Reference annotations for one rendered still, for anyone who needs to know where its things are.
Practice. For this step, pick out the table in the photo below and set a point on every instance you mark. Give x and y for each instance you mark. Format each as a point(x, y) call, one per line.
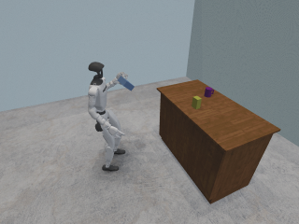
point(219, 145)

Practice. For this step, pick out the right robot upper arm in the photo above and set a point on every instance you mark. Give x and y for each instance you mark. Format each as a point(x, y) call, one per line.
point(92, 93)

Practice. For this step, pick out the robot right foot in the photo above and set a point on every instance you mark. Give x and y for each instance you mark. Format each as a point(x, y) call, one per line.
point(111, 168)

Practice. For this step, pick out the left robot forearm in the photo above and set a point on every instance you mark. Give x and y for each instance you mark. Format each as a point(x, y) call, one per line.
point(112, 83)

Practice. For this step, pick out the robot left thigh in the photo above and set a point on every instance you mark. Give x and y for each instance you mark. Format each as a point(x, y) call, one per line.
point(113, 120)

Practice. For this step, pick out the left robot hand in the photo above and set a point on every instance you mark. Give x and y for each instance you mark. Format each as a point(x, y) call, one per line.
point(121, 74)

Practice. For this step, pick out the right robot forearm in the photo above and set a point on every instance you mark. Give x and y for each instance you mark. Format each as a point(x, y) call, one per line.
point(97, 116)

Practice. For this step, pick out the right robot hand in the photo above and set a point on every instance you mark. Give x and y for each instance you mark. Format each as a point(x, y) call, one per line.
point(113, 130)

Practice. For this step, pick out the sponge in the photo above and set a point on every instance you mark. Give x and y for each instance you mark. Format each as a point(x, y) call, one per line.
point(125, 83)

